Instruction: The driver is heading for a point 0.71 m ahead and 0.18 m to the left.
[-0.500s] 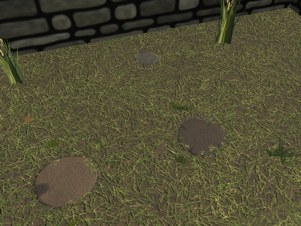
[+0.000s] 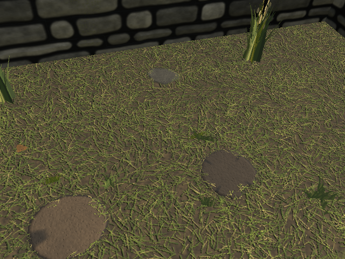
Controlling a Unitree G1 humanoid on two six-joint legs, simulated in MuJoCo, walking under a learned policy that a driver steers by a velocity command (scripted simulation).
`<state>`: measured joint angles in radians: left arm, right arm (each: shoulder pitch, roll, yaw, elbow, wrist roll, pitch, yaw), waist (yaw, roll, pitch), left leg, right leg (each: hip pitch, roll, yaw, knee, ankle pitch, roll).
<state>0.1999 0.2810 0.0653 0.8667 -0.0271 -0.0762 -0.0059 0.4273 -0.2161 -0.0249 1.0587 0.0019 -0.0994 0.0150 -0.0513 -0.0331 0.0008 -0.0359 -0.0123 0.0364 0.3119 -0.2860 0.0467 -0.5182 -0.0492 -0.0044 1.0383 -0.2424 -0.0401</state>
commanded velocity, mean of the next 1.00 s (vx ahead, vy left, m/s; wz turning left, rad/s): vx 0.47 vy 0.00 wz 0.29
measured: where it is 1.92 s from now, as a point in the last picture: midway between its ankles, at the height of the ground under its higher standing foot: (132, 205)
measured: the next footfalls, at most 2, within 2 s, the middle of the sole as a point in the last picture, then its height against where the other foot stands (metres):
right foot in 0.28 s outside the picture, level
left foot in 0.82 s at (126, 236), level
